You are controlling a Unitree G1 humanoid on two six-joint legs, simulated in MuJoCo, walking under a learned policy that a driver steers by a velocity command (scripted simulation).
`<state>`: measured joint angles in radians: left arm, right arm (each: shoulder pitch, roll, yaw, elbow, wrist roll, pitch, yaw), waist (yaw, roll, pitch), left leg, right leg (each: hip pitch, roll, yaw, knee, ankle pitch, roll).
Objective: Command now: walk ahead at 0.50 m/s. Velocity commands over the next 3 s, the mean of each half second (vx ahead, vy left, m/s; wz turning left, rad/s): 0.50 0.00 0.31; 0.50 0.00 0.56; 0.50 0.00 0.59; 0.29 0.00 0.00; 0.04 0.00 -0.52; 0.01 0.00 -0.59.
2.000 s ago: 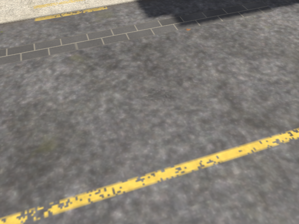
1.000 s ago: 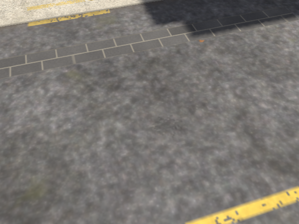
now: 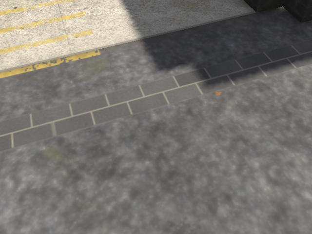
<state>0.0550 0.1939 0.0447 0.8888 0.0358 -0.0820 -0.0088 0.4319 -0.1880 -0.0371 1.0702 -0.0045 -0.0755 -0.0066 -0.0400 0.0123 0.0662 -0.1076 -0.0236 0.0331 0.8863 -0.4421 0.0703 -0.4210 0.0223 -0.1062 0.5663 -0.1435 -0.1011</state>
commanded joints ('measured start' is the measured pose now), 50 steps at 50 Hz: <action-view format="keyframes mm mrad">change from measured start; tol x16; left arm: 1 231 149 45 39 -24 10 1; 20 444 117 14 138 -15 -28 47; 46 -167 123 -2 -242 -5 32 -16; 50 -6 180 11 -220 -13 12 -4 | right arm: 1 -33 -112 -27 -90 -7 -15 6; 19 -448 -39 -2 -254 -23 39 51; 26 19 -236 -89 -153 -50 27 22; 32 -186 -153 -59 -188 3 28 2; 50 -35 -266 -79 -232 -15 14 -12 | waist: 1 91 -51 -117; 24 -28 -123 -99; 27 -53 228 -316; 30 11 -70 -52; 50 37 80 -64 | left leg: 1 -525 54 -85 416 73 28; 15 -544 98 11 -106 470 -19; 24 -239 -67 147 -310 203 131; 26 194 166 -198 -422 191 241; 27 409 395 -780 -576 239 414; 34 -49 159 -284 -665 645 232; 50 84 137 -384 -463 895 95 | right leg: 1 470 -367 538 -332 -137 -188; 5 242 -253 267 -417 66 -90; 17 423 -233 -29 -435 397 -20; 24 557 -281 -121 48 986 -13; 25 440 -267 -136 274 831 6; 27 -217 38 -15 928 -408 84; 46 -288 -62 105 102 102 137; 50 41 -3 114 -40 5 82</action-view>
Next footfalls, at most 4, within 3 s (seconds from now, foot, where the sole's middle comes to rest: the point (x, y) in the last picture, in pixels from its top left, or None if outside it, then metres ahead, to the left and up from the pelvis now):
0.50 left None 0.40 0.10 -0.76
1.04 right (143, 166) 0.77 0.08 -0.76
1.56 left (71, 162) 0.81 0.42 -0.76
2.08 right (77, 127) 1.02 0.42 -0.76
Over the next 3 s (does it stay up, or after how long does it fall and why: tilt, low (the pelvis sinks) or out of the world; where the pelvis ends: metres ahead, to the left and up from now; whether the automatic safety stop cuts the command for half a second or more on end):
stays up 0.88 0.44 0.01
